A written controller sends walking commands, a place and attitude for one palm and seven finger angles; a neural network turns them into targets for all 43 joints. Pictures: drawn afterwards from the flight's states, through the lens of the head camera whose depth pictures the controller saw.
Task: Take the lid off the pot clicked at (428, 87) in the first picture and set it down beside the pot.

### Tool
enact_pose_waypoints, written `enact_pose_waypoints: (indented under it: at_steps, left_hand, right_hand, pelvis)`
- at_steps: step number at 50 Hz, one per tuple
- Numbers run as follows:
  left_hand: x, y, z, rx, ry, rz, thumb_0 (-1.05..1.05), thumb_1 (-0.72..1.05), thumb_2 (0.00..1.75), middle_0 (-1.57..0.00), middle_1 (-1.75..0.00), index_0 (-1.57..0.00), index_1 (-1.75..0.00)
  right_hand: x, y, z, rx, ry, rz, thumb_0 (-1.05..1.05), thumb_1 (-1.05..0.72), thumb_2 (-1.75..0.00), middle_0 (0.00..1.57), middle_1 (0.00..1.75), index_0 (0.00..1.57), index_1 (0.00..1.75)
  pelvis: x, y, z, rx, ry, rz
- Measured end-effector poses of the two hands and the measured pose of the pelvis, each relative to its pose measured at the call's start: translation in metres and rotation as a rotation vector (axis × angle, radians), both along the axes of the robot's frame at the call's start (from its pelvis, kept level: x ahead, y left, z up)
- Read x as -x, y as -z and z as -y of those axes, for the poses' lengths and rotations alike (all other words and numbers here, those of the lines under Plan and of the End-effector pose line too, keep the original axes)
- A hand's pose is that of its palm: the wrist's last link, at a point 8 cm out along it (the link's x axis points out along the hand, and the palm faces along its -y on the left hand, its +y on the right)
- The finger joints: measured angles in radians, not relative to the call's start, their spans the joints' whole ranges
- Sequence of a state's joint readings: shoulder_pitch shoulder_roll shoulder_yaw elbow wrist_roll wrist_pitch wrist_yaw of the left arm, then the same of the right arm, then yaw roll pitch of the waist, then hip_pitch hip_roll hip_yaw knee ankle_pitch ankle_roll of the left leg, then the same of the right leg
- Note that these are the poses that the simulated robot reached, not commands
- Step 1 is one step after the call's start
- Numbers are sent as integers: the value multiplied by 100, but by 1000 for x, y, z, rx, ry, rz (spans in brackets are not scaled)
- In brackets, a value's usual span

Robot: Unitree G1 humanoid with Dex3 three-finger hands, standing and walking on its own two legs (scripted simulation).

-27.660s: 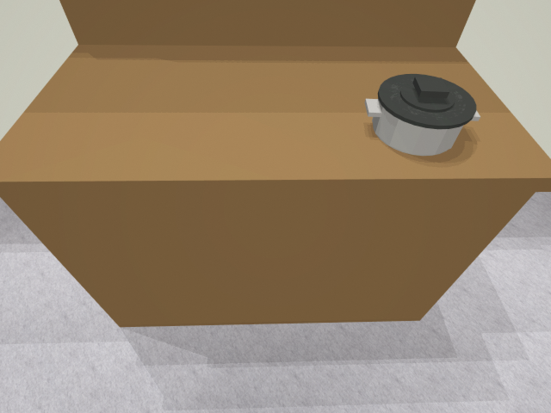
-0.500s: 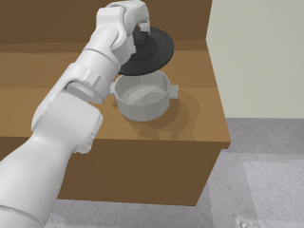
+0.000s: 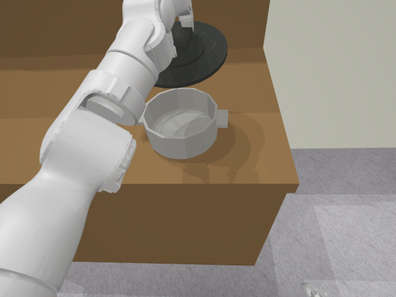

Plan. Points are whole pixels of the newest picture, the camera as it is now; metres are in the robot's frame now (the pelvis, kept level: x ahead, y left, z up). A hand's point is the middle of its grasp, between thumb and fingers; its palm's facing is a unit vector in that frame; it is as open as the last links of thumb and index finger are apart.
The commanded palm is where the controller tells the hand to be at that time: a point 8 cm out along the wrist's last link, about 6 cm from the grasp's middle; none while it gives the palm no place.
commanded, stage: move the lid sideways beside the pot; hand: left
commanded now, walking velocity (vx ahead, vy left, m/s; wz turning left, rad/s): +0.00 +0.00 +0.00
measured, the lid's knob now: (175, 39) +0.52 +0.01 +0.26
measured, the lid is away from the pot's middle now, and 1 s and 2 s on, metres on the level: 0.02 0.12 0.25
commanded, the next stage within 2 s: none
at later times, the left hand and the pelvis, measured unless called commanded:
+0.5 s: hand (128, 45) +0.48 +0.09 +0.28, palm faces -0.21 -0.04 -0.98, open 8.9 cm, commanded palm +0.47 +0.10 +0.35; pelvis +0.00 +0.00 +0.00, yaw +1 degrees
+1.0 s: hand (97, 46) +0.48 +0.14 +0.28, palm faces -0.19 -0.03 -0.98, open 8.9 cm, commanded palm +0.47 +0.15 +0.35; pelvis +0.00 +0.01 +0.00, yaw +1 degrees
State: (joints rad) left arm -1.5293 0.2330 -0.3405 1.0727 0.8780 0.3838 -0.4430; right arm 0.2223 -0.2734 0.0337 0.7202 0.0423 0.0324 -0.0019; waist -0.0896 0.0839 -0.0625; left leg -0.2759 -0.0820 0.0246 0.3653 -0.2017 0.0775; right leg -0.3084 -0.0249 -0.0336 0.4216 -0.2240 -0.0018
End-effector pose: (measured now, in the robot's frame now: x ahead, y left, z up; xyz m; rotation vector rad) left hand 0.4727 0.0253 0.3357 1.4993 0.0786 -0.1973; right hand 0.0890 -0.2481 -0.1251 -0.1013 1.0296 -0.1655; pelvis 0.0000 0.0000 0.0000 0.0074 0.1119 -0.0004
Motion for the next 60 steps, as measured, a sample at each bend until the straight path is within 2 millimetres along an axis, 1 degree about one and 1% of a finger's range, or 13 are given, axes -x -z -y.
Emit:
enact_pose_waypoints:
  at_steps: [3,7,19,22,27,32,43,60]
  left_hand:
    - [-3,-2,-4,-13,-10,11,5,12,100,-63,-90,-53,-78]
    - [-5,-3,-15,-22,-37,7,4,12,99,-63,-90,-53,-78]
    - [1,2,-49,-50,-61,-29,5,12,99,-64,-90,-53,-78]
    - [0,2,-58,-34,-73,-37,5,12,99,-64,-90,-53,-78]
    - [-2,3,-72,-54,-90,-30,5,12,100,-64,-90,-53,-78]
    - [-3,2,-84,-51,-94,-31,5,12,100,-64,-91,-53,-78]
    - [-3,0,-106,-50,-110,-27,5,12,100,-64,-91,-53,-78]
    - [5,-2,-137,-65,-147,-19,5,12,100,-64,-91,-53,-78]
  right_hand:
    - [-1,-1,2,4,5,2,1,-90,-90,20,30,20,30]
    - [-2,-2,5,7,9,1,0,-90,-90,20,30,20,30]
    - [-16,-10,8,26,-18,22,1,-90,-90,20,30,20,30]
    - [-18,-12,8,33,-22,25,0,-90,-90,20,30,20,30]
    - [-16,-13,8,40,-15,20,0,-90,-90,20,30,20,30]
    - [-10,-11,6,40,-12,-7,0,-90,-90,20,30,20,30]
    - [2,-7,-1,28,-1,-46,0,-90,-90,20,30,20,30]
    - [-6,-11,-2,38,-12,-29,0,-90,-90,20,30,20,30]
  pelvis:
    - [-1,0,1,0,5,0]
    - [-2,0,2,0,8,0]
    - [0,-1,4,3,-13,17]
    - [1,-1,4,3,-12,17]
    - [2,-1,2,5,-14,13]
    - [1,-1,-1,7,-16,11]
    - [0,-1,-7,10,-15,11]
    - [4,0,-9,13,-21,13]
